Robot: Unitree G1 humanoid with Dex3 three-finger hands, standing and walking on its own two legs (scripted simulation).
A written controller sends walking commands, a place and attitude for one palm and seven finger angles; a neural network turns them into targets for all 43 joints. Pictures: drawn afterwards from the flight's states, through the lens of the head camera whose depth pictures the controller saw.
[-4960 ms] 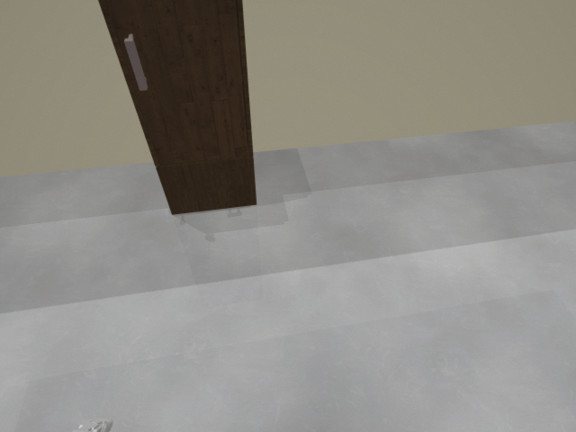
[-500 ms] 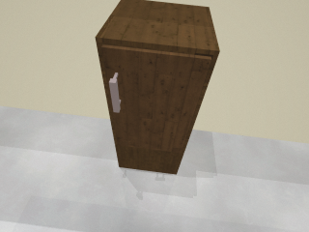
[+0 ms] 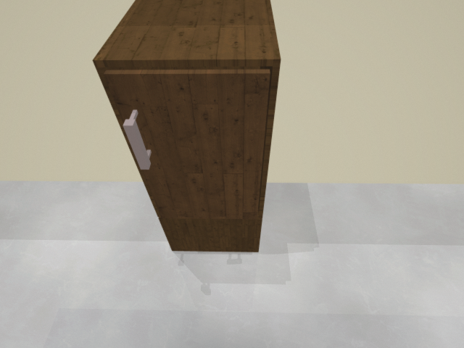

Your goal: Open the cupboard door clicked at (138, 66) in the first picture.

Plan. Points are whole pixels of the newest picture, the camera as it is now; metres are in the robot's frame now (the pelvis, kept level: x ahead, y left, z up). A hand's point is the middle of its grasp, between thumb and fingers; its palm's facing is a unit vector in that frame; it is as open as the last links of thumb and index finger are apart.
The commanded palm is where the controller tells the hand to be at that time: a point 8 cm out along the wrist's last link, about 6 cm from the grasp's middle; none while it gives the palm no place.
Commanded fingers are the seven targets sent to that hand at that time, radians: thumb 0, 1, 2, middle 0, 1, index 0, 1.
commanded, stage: come to a stop and stand still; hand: left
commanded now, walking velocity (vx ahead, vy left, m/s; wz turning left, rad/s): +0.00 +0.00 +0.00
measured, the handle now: (140, 140) +0.58 +0.27 -0.01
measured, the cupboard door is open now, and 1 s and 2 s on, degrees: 0 0 0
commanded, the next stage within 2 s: look again from close up in 0.52 s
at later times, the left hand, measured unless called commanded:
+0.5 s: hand out of the picture -0.01 +0.14 -0.16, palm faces +0.07 -0.98 -0.20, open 7.3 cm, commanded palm none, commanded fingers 0.00 0.90 0.90 -0.20 -0.30 -0.20 -0.30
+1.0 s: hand out of the picture -0.03 +0.17 -0.17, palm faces +0.07 -0.98 -0.18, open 7.4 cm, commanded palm none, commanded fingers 0.00 0.90 0.90 -0.20 -0.30 -0.20 -0.30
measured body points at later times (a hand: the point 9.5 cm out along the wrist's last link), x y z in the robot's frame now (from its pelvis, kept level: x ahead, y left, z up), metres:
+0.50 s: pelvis -0.01 -0.04 +0.02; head +0.00 -0.04 +0.47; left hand -0.02 +0.19 -0.14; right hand -0.02 -0.24 -0.15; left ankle -0.04 +0.11 -0.73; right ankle +0.00 -0.12 -0.73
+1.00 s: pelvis -0.03 +0.00 +0.01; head -0.05 +0.00 +0.46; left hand -0.04 +0.22 -0.15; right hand -0.03 -0.22 -0.15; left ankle -0.04 +0.10 -0.73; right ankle +0.00 -0.12 -0.73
